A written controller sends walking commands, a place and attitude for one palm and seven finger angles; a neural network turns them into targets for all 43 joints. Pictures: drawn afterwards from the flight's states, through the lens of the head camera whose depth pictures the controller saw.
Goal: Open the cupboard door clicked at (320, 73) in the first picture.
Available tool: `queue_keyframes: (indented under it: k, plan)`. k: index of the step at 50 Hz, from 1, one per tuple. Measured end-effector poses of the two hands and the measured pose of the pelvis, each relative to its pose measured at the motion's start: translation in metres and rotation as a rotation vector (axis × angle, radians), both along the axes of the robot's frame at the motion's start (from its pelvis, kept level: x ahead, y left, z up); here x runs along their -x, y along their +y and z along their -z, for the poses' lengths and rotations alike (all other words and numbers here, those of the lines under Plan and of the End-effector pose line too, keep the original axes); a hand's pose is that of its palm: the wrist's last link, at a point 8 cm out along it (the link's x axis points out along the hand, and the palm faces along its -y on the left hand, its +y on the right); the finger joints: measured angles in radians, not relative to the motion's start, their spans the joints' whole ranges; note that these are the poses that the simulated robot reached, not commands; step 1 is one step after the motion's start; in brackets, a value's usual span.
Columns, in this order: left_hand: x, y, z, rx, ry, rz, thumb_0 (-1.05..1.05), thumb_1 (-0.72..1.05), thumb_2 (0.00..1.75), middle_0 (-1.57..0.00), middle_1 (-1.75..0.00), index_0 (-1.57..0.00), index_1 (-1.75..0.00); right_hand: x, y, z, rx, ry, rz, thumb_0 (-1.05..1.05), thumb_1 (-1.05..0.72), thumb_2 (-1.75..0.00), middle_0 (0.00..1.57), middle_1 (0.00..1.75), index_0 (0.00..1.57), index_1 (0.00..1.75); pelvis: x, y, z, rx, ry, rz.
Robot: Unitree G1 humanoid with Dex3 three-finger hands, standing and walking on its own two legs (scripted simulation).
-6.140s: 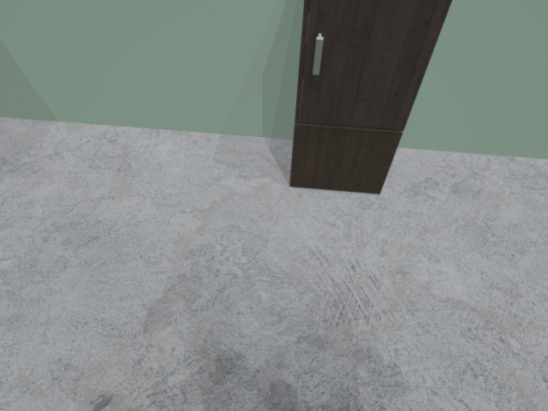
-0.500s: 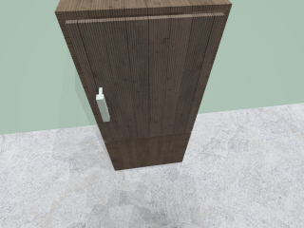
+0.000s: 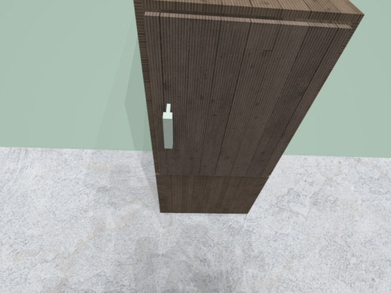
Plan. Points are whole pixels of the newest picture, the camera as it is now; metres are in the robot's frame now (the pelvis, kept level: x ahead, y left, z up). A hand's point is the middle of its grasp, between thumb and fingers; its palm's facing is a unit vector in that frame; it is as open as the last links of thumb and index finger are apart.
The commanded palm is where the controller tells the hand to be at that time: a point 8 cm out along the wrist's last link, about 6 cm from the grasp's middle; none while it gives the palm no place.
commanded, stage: come to a stop and stand still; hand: left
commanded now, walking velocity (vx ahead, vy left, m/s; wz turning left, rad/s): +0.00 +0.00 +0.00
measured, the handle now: (168, 126) +0.54 +0.13 -0.03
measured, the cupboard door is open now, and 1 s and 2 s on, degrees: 0 0 0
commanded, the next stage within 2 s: none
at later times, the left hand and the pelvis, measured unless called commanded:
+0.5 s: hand out of the picture -0.04 +0.22 -0.16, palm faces -0.01 -0.98 -0.20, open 7.4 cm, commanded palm none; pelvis -0.04 +0.05 +0.02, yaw -2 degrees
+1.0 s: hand out of the picture -0.15 +0.16 -0.15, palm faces +0.03 -0.99 -0.14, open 7.4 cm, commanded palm none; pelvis -0.08 +0.02 +0.02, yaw -2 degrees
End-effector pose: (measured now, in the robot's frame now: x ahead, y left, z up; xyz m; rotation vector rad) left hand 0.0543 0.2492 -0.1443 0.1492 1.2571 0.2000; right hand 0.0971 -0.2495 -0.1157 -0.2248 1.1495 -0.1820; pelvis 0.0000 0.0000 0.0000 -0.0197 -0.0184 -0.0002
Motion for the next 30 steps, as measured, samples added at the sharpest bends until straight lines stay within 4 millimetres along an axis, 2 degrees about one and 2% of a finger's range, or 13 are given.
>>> queue_keyframes:
  k: [2,7,14,17,24,30]
  plan:
    - [0.012,0.01,0.003,0.016,0.027,-0.015,0.0,0.91,0.9,-0.2,-0.3,-0.2,-0.3,0.01,0.014,-0.007,0.009,0.01,-0.01,0.0,-0.92,-0.9,0.19,0.3,0.19,0.3,0.004,0.009,-0.003,0.001,-0.006,0.004]
    - [0.045,0.025,-0.005,0.043,0.096,-0.028,0.0,0.91,0.9,-0.2,-0.3,-0.19,-0.3,0.038,0.046,-0.018,0.003,0.066,-0.003,0.0,-0.91,-0.89,0.2,0.3,0.2,0.3,0.01,0.028,-0.019,0.014,0.008,0.009]
    - [0.086,0.035,-0.011,0.048,0.207,-0.008,0.0,0.91,0.9,-0.2,-0.3,-0.19,-0.3,0.072,0.066,-0.015,-0.013,0.092,0.069,0.0,-0.93,-0.89,0.2,0.3,0.2,0.3,0.017,0.047,-0.024,-0.004,0.02,0.033]
    - [0.092,0.034,-0.013,0.047,0.223,0.009,0.0,0.91,0.9,-0.2,-0.3,-0.19,-0.3,0.092,0.07,-0.01,-0.026,0.117,0.098,0.0,-0.94,-0.89,0.2,0.3,0.2,0.3,0.023,0.051,-0.024,-0.01,0.015,0.037]
    - [0.092,0.024,-0.016,0.03,0.163,0.04,0.0,0.91,0.9,-0.2,-0.3,-0.19,-0.3,0.148,0.079,0.009,-0.091,0.208,0.142,0.0,-0.93,-0.89,0.2,0.3,0.2,0.3,0.04,0.05,-0.02,-0.037,-0.001,0.045]
    - [0.107,0.009,-0.022,0.037,0.14,0.052,0.0,0.91,0.9,-0.2,-0.3,-0.19,-0.3,0.189,0.09,0.016,-0.152,0.27,0.156,0.0,-0.92,-0.89,0.2,0.3,0.2,0.3,0.054,0.045,-0.023,-0.024,-0.018,0.037]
